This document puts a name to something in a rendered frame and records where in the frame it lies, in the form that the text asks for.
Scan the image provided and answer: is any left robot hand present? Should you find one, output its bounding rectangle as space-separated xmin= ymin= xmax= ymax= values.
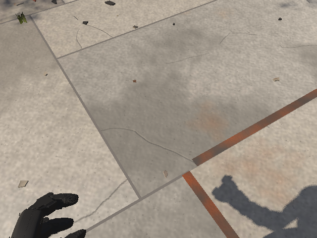
xmin=9 ymin=192 xmax=86 ymax=238

